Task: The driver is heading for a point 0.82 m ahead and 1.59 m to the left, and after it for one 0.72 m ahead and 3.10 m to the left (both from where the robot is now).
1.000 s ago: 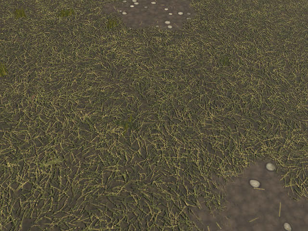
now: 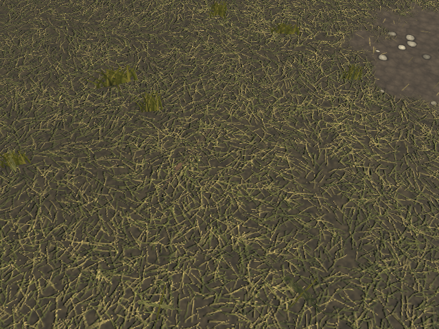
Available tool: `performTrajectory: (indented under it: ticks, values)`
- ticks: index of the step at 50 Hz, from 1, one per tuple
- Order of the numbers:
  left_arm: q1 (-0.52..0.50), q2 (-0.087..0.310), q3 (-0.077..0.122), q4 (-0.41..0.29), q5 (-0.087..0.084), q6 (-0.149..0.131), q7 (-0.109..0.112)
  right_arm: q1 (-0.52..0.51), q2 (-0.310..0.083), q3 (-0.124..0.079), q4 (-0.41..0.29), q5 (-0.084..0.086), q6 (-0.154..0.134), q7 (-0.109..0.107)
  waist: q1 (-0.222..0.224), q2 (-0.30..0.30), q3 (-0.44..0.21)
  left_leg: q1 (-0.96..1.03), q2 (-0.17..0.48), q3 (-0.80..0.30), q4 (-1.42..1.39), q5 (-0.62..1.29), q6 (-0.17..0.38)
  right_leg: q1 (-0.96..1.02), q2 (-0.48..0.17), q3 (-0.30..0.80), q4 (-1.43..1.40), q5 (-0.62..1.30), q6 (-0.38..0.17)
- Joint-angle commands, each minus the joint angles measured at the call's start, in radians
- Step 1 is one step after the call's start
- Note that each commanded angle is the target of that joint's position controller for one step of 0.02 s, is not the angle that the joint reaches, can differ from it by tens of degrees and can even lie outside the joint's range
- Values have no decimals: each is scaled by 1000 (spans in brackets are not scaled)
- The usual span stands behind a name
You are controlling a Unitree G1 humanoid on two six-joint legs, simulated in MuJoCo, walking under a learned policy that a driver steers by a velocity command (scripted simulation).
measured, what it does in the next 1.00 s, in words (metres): walks ahead, turning left: right foot, then left foot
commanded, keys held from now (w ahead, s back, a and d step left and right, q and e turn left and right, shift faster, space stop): w+q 1.00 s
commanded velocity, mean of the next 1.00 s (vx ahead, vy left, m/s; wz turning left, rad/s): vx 0.50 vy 0.00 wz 0.60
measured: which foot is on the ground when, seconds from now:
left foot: down 0.00-0.36, up 0.38-0.86, down 0.88-1.00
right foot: up 0.00-0.34, down 0.36-0.86, up 0.88-1.00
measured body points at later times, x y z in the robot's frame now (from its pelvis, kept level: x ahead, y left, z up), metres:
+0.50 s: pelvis +0.30 -0.04 +0.00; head +0.33 -0.03 +0.45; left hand +0.37 +0.26 -0.10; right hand +0.46 -0.29 -0.12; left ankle +0.18 +0.07 -0.64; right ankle +0.37 -0.13 -0.73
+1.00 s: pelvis +0.53 +0.12 +0.00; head +0.56 +0.16 +0.44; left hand +0.46 +0.42 -0.12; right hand +0.81 -0.02 -0.09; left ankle +0.54 +0.21 -0.73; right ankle +0.53 -0.07 -0.64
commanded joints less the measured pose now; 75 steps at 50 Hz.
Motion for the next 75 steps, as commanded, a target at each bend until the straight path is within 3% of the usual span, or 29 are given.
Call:
performTrajectory:
  ticks: [1, 8, 12, 15, 17, 18, 19, 20, 21, 22, 24, 27, 38, 41, 43, 44, 45, 46, 47, 50, 58, 64, 67, 68, 69, 70, 71, 73, 75]
  values:
    - [20, 111, 32, -66, 19, 2, 2, -11, -122, -25, -83, -3, -26, -15, 29, 33, -130, 212, 269, -374, -277, 213, 198, -173, -58, 55, -101, 82, 14]
    - [-217, 46, 6, -150, 22, 11, -7, 99, -162, -35, -58, 9, -17, -50, -45, 89, -49, 102, 170, -249, -282, 147, 119, -117, 40, 13, -594, 472, 60]
    - [-282, 76, 10, -190, 9, -1, -23, 158, -154, -34, -35, 16, -9, -52, -68, 108, -45, 183, 207, -332, -211, 97, 100, -90, 64, 40, -701, 473, 39]
    - [-242, 110, 22, -189, 7, -17, -32, 155, -158, -37, -39, 12, 5, -62, -37, 141, -57, 264, 240, -409, -116, 158, 85, -42, 71, 47, -733, 342, 8]
    - [-63, 155, 46, -148, 18, -28, -24, 121, -125, -23, -62, 7, 10, -59, 56, 145, -159, 228, 170, -384, 64, 290, 43, 226, 58, 35, -770, 337, -46]
    - [103, 209, 60, -133, 33, -27, -16, 112, -79, -3, -90, -10, 8, -55, 124, 55, -314, 88, 105, -308, 336, 154, 4, 508, -104, 186, -731, 293, -107]
    - [192, 276, 78, -97, 40, -12, -18, 276, -6, 18, -112, 22, -3, -52, 51, -306, -446, -292, -33, -198, 667, -394, -68, 854, -336, 664, -817, 99, -276]
    - [174, 178, 56, -110, 14, -7, -24, 277, -114, 4, -86, 37, -3, -56, 69, -231, -394, -423, 50, -224, 808, -411, -76, 830, -353, 766, -874, -119, -264]
    - [123, 111, 38, -126, 10, 1, -18, 161, -176, -13, -99, 31, 1, -55, 97, -124, -251, -459, 87, -204, 836, -316, -82, 697, -307, 594, -893, -114, -214]
    - [69, 97, 30, -132, 20, 10, -16, 99, -174, -15, -113, 20, 6, -57, 80, -49, -167, -425, 126, -167, 814, -238, -87, 555, -264, 456, -911, 10, -184]
    - [28, 70, 19, -118, 34, 13, -13, 65, -138, -18, -133, 11, 10, -48, 36, -67, -88, -353, 182, -161, 731, -164, -83, 380, -198, 285, -959, 185, -165]
    - [34, 87, 28, -94, 21, 1, -14, 58, -80, -6, -156, 21, 28, -41, 21, -79, -66, -345, 211, -130, 650, -134, -87, 325, -187, 155, -1024, 285, -184]
    - [123, 186, 52, -45, 0, 39, -1, -208, -53, 17, -261, 17, 16, 15, 96, -39, 3, -328, 172, 5, 173, 158, -65, 467, -191, -156, -1017, 506, -135]
    - [120, 229, 64, -46, -15, 60, 6, -173, -99, -5, -276, 10, 23, 23, 41, -77, -40, -214, 99, 70, 136, 10, -10, 538, -207, -206, -865, 890, -108]
    - [101, 229, 62, -55, -21, 74, 15, 75, -179, -54, -216, 12, 30, 13, -106, -65, -173, 134, 15, 100, 53, 42, 56, 451, -168, -255, -525, 1030, -67]
    - [120, 177, 40, -73, 8, 69, 17, 237, -260, -86, -178, 15, 42, -9, -167, 48, -266, 450, 127, -99, 43, 47, 114, 193, -128, -255, -213, 697, -22]
    - [199, 35, -6, -137, 41, 40, 2, 179, -364, -90, -195, 18, 30, -12, -23, 294, -346, 726, 372, -683, -61, -114, 296, -246, 82, -142, 118, -222, 29]
    - [90, 129, 7, -152, 1, 3, -13, 218, -278, -66, -220, 11, 13, -5, -112, 184, -443, 760, 417, -848, -188, -230, 318, -357, 81, 63, 215, -228, 15]
    - [10, 167, 17, -179, -30, -14, -20, 184, -223, -48, -204, 5, -1, -1, -114, 137, -295, 663, 388, -696, -202, -153, 268, -427, 37, 62, 184, -124, -3]
    - [34, 161, 21, -159, 19, -9, -10, 17, -149, -19, -232, -7, -8, -8, 11, 50, -144, 285, 277, -434, -228, 143, 198, -236, -50, 65, -35, 40, 7]
    - [-151, 69, -10, -214, 30, 25, -16, 79, -190, -29, -183, 7, -4, -48, -30, 80, -66, 64, 162, -262, -252, 163, 137, -109, 32, 18, -520, 414, 81]
    - [-203, 114, 6, -240, 13, 5, -38, 156, -168, -23, -130, 12, 6, -52, -52, 124, -66, 200, 231, -381, -139, 76, 101, -49, 58, 44, -682, 394, 34]
    - [-46, 149, 32, -205, 24, -6, -33, 143, -134, -12, -126, 4, 14, -49, 29, 146, -125, 222, 184, -365, 28, 267, 53, 174, 66, 4, -739, 323, -39]
    - [96, 196, 44, -193, 38, -10, -27, 141, -93, 7, -144, -9, 12, -46, 91, 71, -259, 122, 131, -303, 277, 183, 15, 413, -71, 137, -706, 349, -105]
    - [222, 282, 72, -147, 46, 2, -30, 288, -41, 24, -147, 20, 2, -47, 58, -249, -397, -234, -18, -178, 637, -203, -72, 762, -276, 582, -787, 131, -282]
    - [244, 203, 55, -137, 9, 5, -40, 281, -109, 18, -133, 25, -5, -50, 79, -242, -362, -394, 5, -221, 779, -403, -83, 780, -320, 785, -892, -121, -295]
    - [196, 145, 38, -145, 2, 11, -36, 163, -166, 2, -143, 28, -6, -48, 101, -130, -219, -454, 48, -224, 829, -325, -82, 667, -289, 661, -910, -164, -254]
    - [109, 110, 21, -152, 22, 24, -30, 26, -151, 6, -179, 0, -12, -47, 69, -30, -82, -424, 117, -158, 746, -206, -78, 437, -209, 446, -941, 21, -223]
    - [87, 84, 9, -149, 30, 20, -26, 44, -118, 8, -174, -1, -13, -39, 26, -74, -73, -335, 163, -136, 650, -150, -79, 341, -153, 339, -979, 167, -209]
Velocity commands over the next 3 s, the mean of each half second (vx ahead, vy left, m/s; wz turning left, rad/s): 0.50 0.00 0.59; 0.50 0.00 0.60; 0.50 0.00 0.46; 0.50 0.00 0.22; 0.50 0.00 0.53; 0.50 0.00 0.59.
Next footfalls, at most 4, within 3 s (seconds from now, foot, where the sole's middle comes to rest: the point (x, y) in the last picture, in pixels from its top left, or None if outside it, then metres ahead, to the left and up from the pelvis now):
0.36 right None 0.41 -0.12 -0.77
0.88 left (145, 285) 0.57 0.23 -0.77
1.34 right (149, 191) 0.92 0.25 -0.77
1.86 left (44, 191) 0.91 0.62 -0.77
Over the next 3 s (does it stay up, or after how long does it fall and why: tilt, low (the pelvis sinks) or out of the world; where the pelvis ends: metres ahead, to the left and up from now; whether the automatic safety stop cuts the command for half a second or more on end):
stays up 1.10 0.98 0.00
